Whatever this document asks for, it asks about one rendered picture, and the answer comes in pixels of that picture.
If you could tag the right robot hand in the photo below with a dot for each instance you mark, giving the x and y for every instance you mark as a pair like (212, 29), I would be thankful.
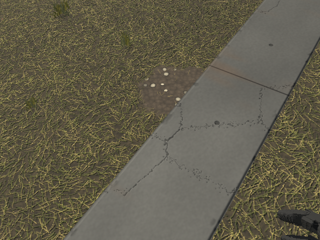
(308, 219)

